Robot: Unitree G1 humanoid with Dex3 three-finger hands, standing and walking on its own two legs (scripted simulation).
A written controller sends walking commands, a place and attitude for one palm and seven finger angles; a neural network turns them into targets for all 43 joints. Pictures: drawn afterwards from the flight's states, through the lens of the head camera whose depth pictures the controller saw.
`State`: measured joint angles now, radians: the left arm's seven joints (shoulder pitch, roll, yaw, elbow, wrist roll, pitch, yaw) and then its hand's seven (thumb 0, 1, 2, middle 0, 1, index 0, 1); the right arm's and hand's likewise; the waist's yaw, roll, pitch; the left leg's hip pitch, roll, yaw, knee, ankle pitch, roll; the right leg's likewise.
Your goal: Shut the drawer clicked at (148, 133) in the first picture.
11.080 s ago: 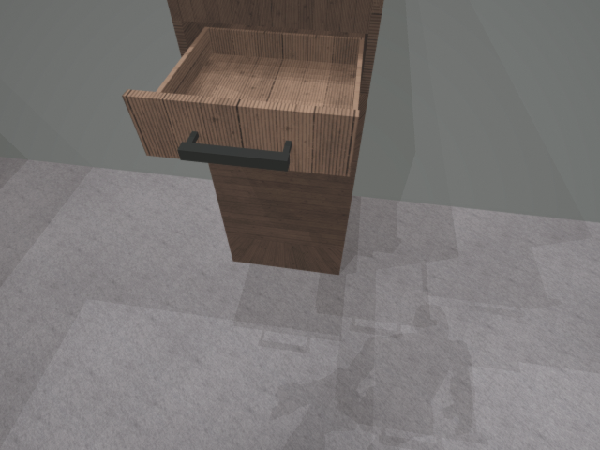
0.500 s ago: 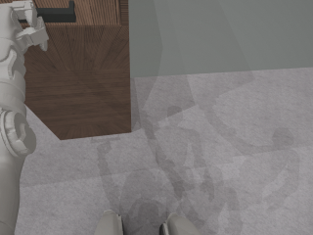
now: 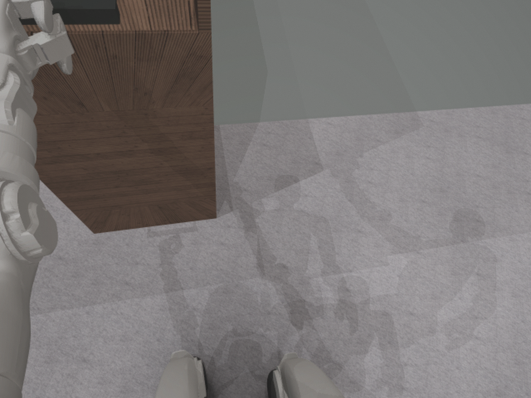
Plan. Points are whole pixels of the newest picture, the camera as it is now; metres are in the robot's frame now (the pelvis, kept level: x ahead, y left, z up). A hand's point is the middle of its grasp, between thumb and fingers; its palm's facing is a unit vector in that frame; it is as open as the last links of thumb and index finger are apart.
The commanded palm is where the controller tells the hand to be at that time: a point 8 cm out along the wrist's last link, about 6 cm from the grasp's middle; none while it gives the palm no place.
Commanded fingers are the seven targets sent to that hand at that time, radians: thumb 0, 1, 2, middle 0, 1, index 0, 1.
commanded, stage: pull the fist back off the drawer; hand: left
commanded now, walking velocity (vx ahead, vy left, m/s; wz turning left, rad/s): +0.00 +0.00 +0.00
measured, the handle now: (44, 1) +0.65 +0.22 +0.15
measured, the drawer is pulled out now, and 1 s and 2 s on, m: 0.00 0.00 0.00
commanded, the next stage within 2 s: draw the hand back to the body in 0.36 s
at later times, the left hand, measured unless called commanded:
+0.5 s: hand (60, 51) +0.55 +0.19 +0.15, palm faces +0.07 -1.00 +0.00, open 3.3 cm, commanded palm +0.51 +0.23 +0.15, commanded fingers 0.00 0.90 0.90 -1.40 -1.60 -1.40 -1.60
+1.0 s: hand (3, 148) +0.39 +0.20 +0.18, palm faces +0.08 -1.00 -0.04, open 3.3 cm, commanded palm +0.35 +0.24 +0.19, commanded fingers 0.00 0.90 0.90 -1.40 -1.60 -1.40 -1.60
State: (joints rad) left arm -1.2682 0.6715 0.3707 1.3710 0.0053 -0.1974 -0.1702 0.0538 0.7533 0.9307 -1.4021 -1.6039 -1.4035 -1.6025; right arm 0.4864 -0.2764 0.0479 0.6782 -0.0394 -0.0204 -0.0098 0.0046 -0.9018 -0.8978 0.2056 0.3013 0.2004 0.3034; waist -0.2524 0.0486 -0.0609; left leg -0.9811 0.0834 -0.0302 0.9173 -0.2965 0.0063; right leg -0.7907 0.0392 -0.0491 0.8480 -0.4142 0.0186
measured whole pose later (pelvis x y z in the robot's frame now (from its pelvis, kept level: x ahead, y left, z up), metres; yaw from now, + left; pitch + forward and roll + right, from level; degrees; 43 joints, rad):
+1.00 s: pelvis +0.04 -0.02 +0.04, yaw +3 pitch +4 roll -1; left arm -0.33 0.35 0.27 0.42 -0.25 -0.04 -0.24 0.01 0.89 0.90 -1.40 -1.60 -1.41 -1.60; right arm 0.24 -0.27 0.02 0.57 0.07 0.00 -0.05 0.01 -0.90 -0.90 0.20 0.30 0.20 0.30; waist -0.01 0.06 -0.09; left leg -0.47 0.05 -0.01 0.69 -0.29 -0.02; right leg -0.30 0.01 -0.04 0.65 -0.42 -0.01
